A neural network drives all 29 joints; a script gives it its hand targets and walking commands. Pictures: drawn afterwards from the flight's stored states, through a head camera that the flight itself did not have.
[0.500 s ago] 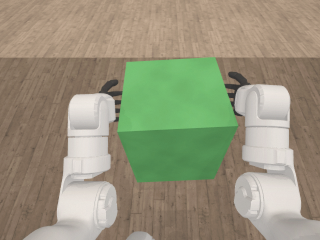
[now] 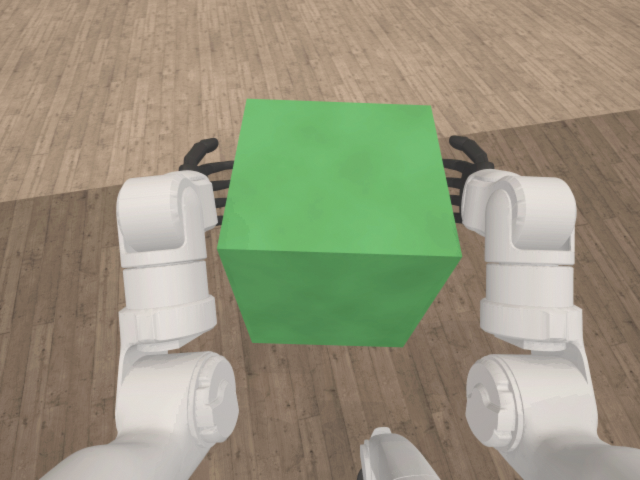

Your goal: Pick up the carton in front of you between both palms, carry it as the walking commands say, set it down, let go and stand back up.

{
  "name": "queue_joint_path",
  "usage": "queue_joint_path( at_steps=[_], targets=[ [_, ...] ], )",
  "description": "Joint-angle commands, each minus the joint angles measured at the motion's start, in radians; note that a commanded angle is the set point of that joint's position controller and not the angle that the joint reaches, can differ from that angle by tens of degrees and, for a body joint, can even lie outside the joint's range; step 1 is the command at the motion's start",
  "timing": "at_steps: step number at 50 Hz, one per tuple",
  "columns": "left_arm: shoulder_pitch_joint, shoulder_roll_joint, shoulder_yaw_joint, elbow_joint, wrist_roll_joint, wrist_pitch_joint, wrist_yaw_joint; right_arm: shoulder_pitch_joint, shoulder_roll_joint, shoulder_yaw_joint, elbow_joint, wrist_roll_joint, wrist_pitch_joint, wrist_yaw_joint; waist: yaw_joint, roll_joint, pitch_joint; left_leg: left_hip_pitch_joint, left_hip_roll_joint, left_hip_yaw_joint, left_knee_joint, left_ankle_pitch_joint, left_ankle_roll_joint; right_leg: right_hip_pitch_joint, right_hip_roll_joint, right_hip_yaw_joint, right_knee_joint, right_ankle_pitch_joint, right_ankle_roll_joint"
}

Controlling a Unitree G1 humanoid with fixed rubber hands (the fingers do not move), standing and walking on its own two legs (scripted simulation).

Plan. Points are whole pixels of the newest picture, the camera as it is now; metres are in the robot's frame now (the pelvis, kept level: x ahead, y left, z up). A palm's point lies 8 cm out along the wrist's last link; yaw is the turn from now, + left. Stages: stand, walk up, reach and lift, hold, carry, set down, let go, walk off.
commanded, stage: carry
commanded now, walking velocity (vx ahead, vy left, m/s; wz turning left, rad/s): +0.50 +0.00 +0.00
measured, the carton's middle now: (332, 235) +0.40 -0.04 +0.08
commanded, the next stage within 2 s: none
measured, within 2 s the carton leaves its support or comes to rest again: neither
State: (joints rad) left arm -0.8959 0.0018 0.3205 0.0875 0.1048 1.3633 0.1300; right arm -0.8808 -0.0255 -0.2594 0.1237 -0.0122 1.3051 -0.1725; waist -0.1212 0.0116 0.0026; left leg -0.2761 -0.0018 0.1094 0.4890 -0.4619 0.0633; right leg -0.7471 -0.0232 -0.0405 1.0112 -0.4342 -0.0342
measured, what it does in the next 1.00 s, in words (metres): climbs: right foot 0.03 m higher, then left foot 0.04 m higher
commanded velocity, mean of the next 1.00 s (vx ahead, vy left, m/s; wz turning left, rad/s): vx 0.50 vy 0.00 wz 0.00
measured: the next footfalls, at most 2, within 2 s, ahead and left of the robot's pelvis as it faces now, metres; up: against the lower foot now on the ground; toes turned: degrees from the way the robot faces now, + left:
right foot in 0.08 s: +0.25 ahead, -0.11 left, +0.03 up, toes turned -5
left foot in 0.48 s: +0.50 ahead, +0.09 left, +0.08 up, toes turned +6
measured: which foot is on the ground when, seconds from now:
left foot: down 0.00-0.12, up 0.14-0.46, down 0.48-0.88, up 0.90-1.00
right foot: up 0.00-0.06, down 0.08-0.50, up 0.52-0.84, down 0.86-1.00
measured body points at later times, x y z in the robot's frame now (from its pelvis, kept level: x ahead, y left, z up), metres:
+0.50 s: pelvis +0.33 -0.01 +0.03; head +0.34 -0.01 +0.48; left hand +0.71 +0.17 +0.20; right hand +0.74 -0.13 +0.21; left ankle +0.45 +0.09 -0.67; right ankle +0.21 -0.11 -0.69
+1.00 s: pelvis +0.64 -0.03 +0.09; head +0.66 -0.03 +0.54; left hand +1.01 +0.15 +0.25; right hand +1.05 -0.15 +0.26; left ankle +0.56 +0.08 -0.52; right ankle +0.69 -0.11 -0.63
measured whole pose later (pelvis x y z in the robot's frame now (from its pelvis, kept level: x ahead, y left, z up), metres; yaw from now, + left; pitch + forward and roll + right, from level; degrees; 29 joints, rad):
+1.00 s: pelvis +0.64 -0.03 +0.09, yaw +1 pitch +4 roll -1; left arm -0.86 0.01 0.23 0.17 0.07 1.36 0.15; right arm -0.90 -0.05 -0.28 0.21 -0.06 1.35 -0.12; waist 0.09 0.01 -0.04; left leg -0.55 0.01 0.00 1.33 -0.47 0.04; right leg -0.44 0.02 -0.13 0.62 -0.40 -0.05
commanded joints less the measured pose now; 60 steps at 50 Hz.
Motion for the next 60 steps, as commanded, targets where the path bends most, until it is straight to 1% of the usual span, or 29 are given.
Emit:
queue_joint_path(
  at_steps=[1, 4, 5, 6, 7, 9, 10, 12, 15, 20, 22, 23, 24, 25, 26, 28, 29, 31, 35, 40, 42, 43, 44, 45, 48, 50, 54, 57, 60],
  targets=[
    [-0.665, -0.921, -0.536, -0.011, -0.317, -0.039, -0.151, -0.845, 1.124, 0.591, -0.097, 0.505, 0.015, 0.294, 0.051, 0.131, -0.49, 0.302, 0.222, -0.203, -0.112, 0.429, 0.137, 0.145, 0.032, -0.094, -0.256, 0.067, 0.001],
    [-0.641, -0.929, -0.546, 0.064, -0.322, -0.033, -0.165, -0.786, 1.111, 0.576, -0.017, 0.468, 0.025, 0.3, 0.155, 0.08, -0.564, 0.122, 0.171, -0.039, 0.153, 0.756, 0.045, 0.667, 0.129, -0.217, -0.457, 0.178, -0.047],
    [-0.606, -0.939, -0.543, 0.093, -0.334, -0.035, -0.174, -0.796, 1.091, 0.565, 0.0, 0.457, 0.027, 0.304, 0.227, 0.011, -0.651, -0.05, 0.153, -0.016, 0.354, 0.604, 0.002, 0.946, 0.008, -0.031, -0.443, 0.07, -0.091],
    [-0.611, -0.931, -0.535, 0.109, -0.333, -0.044, -0.18, -0.787, 1.104, 0.55, 0.013, 0.445, 0.034, 0.309, 0.234, -0.277, -0.711, -0.328, 0.015, -0.016, 0.638, 0.265, -0.058, 1.105, -0.269, 0.559, -0.574, -0.057, -0.246],
    [-0.621, -0.969, -0.552, 0.093, -0.362, -0.041, -0.189, -0.778, 1.093, 0.551, 0.02, 0.419, 0.034, 0.304, 0.231, -0.284, -0.615, -0.519, -0.061, -0.107, 0.82, -0.077, -0.053, 1.106, -0.302, 0.748, -0.665, 0.114, -0.294],
    [-0.75, -1.054, -0.605, -0.002, -0.456, -0.039, -0.213, -0.751, 1.089, 0.499, 0.037, 0.375, 0.028, 0.288, 0.224, -0.04, -0.539, -0.612, 0.009, -0.154, 0.984, -0.032, -0.025, 1.027, -0.29, 0.545, -0.543, 0.438, -0.268],
    [-0.814, -1.095, -0.634, -0.055, -0.508, -0.042, -0.222, -0.739, 1.08, 0.482, 0.027, 0.354, 0.025, 0.276, 0.211, -0.004, -0.521, -0.611, 0.031, -0.156, 0.939, 0.0, -0.017, 0.975, -0.262, 0.464, -0.541, 0.449, -0.226],
    [-0.909, -1.138, -0.667, -0.129, -0.58, -0.048, -0.233, -0.722, 1.058, 0.463, -0.003, 0.318, 0.022, 0.248, 0.184, -0.065, -0.52, -0.561, 0.043, -0.139, 0.857, 0.024, -0.014, 0.907, -0.229, 0.375, -0.581, 0.323, -0.176],
    [-0.939, -1.134, -0.664, -0.165, -0.619, -0.046, -0.239, -0.716, 1.006, 0.451, -0.038, 0.278, 0.02, 0.215, 0.193, -0.099, -0.497, -0.592, 0.043, -0.092, 0.775, 0.016, -0.021, 0.883, -0.233, 0.324, -0.635, 0.272, -0.198],
    [-0.841, -1.094, -0.624, -0.044, -0.587, -0.031, -0.245, -0.649, 0.956, 0.446, 0.041, 0.231, 0.038, 0.206, 0.205, -0.145, -0.432, -0.394, 0.016, 0.026, 0.338, 0.083, -0.028, 0.765, -0.188, 0.131, -0.67, 0.388, -0.161],
    [-0.804, -1.09, -0.605, 0.019, -0.563, -0.032, -0.249, -0.64, 0.975, 0.445, 0.092, 0.233, 0.04, 0.217, 0.157, -0.178, -0.456, -0.146, -0.075, 0.133, 0.231, 0.096, -0.003, 0.683, -0.182, 0.05, -0.563, 0.633, -0.123],
    [-0.792, -1.095, -0.598, 0.043, -0.553, -0.033, -0.251, -0.621, 0.99, 0.442, 0.128, 0.237, 0.036, 0.223, 0.089, -0.149, -0.513, 0.084, -0.115, 0.175, 0.135, 0.165, 0.022, 0.612, -0.157, -0.034, -0.409, 0.797, -0.082],
    [-0.791, -1.097, -0.591, 0.062, -0.538, -0.034, -0.254, -0.594, 0.999, 0.437, 0.161, 0.248, 0.029, 0.229, 0.026, -0.07, -0.614, 0.384, -0.052, 0.07, 0.126, 0.158, 0.049, 0.47, -0.131, -0.072, -0.216, 0.744, -0.035],
    [-0.785, -1.108, -0.572, 0.066, -0.524, -0.034, -0.258, -0.587, 0.999, 0.433, 0.158, 0.252, 0.018, 0.235, -0.001, 0.186, -0.708, 0.569, 0.257, -0.514, -0.007, -0.105, 0.196, 0.217, -0.032, -0.075, 0.104, 0.417, 0.033],
    [-0.804, -1.109, -0.573, 0.061, -0.506, -0.038, -0.259, -0.629, 1.032, 0.449, 0.143, 0.271, 0.008, 0.243, -0.002, 0.31, -0.649, 0.609, 0.338, -0.858, -0.166, 0.11, 0.283, -0.003, 0.112, 0.011, 0.322, -0.097, 0.04],
    [-0.799, -1.094, -0.549, 0.049, -0.465, -0.052, -0.241, -0.739, 1.124, 0.517, 0.027, 0.365, 0.0, 0.264, 0.02, 0.044, -0.541, 0.508, 0.324, -0.67, -0.039, 0.405, 0.268, -0.13, 0.031, 0.085, 0.502, -0.069, 0.003],
    [-0.776, -1.091, -0.545, 0.029, -0.448, -0.054, -0.228, -0.807, 1.162, 0.553, -0.038, 0.418, -0.006, 0.273, 0.031, -0.007, -0.528, 0.461, 0.294, -0.576, -0.02, 0.449, 0.22, -0.131, 0.007, 0.088, 0.461, -0.051, -0.008],
    [-0.724, -1.068, -0.528, 0.004, -0.405, -0.061, -0.198, -0.894, 1.205, 0.6, -0.125, 0.491, -0.012, 0.284, 0.067, 0.041, -0.546, 0.418, 0.253, -0.457, -0.049, 0.322, 0.155, -0.08, -0.014, 0.085, 0.333, -0.013, -0.019],
    [-0.674, -0.994, -0.531, -0.046, -0.347, -0.067, -0.16, -0.893, 1.189, 0.614, -0.173, 0.531, -0.013, 0.295, 0.053, 0.074, -0.516, 0.399, 0.255, -0.369, -0.113, 0.302, 0.181, -0.089, -0.017, 0.02, 0.115, -0.021, 0.002],
    [-0.654, -0.935, -0.571, -0.035, -0.337, -0.045, -0.151, -0.812, 1.111, 0.601, -0.116, 0.494, 0.008, 0.29, 0.061, 0.141, -0.477, 0.26, 0.224, -0.175, -0.119, 0.423, 0.127, 0.22, 0.052, -0.141, -0.301, 0.092, -0.003],
    [-0.639, -0.937, -0.577, 0.016, -0.348, -0.037, -0.162, -0.768, 1.087, 0.59, -0.066, 0.466, 0.02, 0.29, 0.149, 0.092, -0.544, 0.146, 0.182, -0.048, 0.11, 0.714, 0.056, 0.603, 0.13, -0.238, -0.447, 0.174, -0.035],
    [-0.611, -0.938, -0.572, 0.052, -0.359, -0.036, -0.17, -0.768, 1.069, 0.58, -0.046, 0.455, 0.026, 0.291, 0.212, 0.024, -0.631, -0.006, 0.155, -0.008, 0.309, 0.68, 0.007, 0.894, 0.057, -0.106, -0.436, 0.118, -0.077],
    [-0.602, -0.924, -0.56, 0.072, -0.358, -0.039, -0.176, -0.762, 1.068, 0.563, -0.033, 0.444, 0.036, 0.294, 0.234, -0.223, -0.722, -0.275, 0.049, -0.005, 0.601, 0.356, -0.056, 1.091, -0.248, 0.468, -0.542, -0.085, -0.213],
    [-0.623, -0.955, -0.569, 0.064, -0.382, -0.039, -0.184, -0.769, 1.061, 0.555, -0.017, 0.426, 0.039, 0.294, 0.24, -0.308, -0.646, -0.496, -0.071, -0.087, 0.786, -0.078, -0.06, 1.119, -0.304, 0.757, -0.679, 0.064, -0.292],
    [-0.794, -1.081, -0.632, -0.046, -0.515, -0.035, -0.222, -0.739, 1.059, 0.483, 0.016, 0.362, 0.034, 0.275, 0.217, -0.006, -0.532, -0.612, 0.03, -0.159, 0.953, -0.015, -0.019, 0.979, -0.272, 0.484, -0.542, 0.418, -0.24],
    [-0.898, -1.134, -0.66, -0.109, -0.586, -0.039, -0.236, -0.737, 1.042, 0.457, -0.005, 0.327, 0.03, 0.25, 0.186, -0.053, -0.525, -0.565, 0.047, -0.146, 0.864, 0.02, -0.013, 0.906, -0.235, 0.383, -0.58, 0.302, -0.184],
    [-0.931, -1.134, -0.641, -0.117, -0.626, -0.034, -0.244, -0.733, 0.982, 0.431, -0.025, 0.274, 0.032, 0.212, 0.196, -0.098, -0.484, -0.599, 0.055, -0.084, 0.72, 0.019, -0.022, 0.868, -0.241, 0.305, -0.651, 0.242, -0.207],
    [-0.861, -1.118, -0.609, -0.025, -0.599, -0.026, -0.249, -0.683, 0.959, 0.424, 0.038, 0.244, 0.043, 0.208, 0.203, -0.117, -0.441, -0.473, 0.051, -0.034, 0.436, 0.067, -0.031, 0.787, -0.209, 0.179, -0.672, 0.304, -0.181],
    [-0.803, -1.114, -0.577, 0.069, -0.561, -0.03, -0.256, -0.667, 0.988, 0.423, 0.112, 0.245, 0.043, 0.225, 0.167, -0.175, -0.437, -0.181, -0.059, 0.124, 0.246, 0.085, -0.006, 0.673, -0.188, 0.06, -0.594, 0.528, -0.129]
  ],
)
